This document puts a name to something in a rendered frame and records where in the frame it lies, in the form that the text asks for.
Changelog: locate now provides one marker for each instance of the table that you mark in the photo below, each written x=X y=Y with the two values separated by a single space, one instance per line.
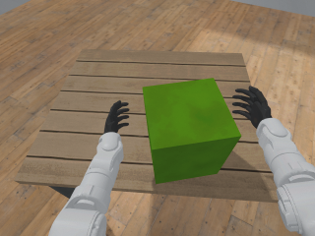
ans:
x=67 y=141

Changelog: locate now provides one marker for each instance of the robot left forearm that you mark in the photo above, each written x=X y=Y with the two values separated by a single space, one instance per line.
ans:
x=95 y=189

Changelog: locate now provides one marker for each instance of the left robot upper arm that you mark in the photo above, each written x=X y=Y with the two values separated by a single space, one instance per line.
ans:
x=79 y=222

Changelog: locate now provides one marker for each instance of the robot right forearm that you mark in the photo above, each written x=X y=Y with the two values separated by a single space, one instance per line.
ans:
x=281 y=154

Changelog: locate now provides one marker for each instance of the robot left hand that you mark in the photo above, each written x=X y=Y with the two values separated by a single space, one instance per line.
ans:
x=111 y=123

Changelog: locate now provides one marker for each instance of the right robot upper arm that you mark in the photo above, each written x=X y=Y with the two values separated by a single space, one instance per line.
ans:
x=297 y=207

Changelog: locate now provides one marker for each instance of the robot right hand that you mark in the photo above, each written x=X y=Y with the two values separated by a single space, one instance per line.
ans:
x=257 y=106

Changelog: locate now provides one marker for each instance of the carton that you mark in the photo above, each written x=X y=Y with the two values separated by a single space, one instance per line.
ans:
x=191 y=130

